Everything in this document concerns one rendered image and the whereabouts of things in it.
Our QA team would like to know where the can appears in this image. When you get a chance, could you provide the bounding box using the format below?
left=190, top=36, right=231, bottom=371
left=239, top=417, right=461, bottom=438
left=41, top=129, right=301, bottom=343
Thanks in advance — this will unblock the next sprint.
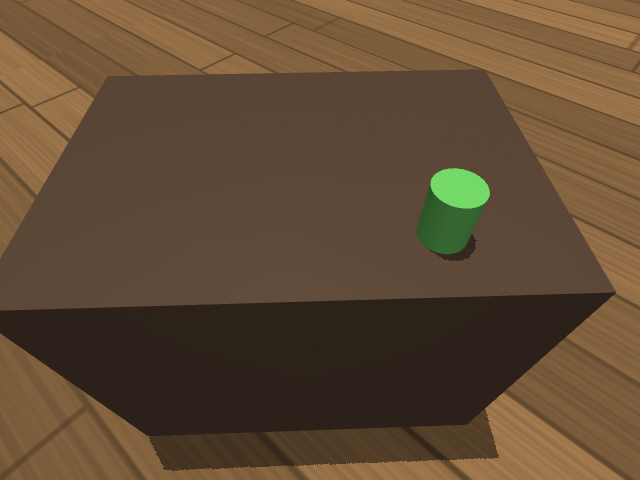
left=417, top=168, right=490, bottom=254

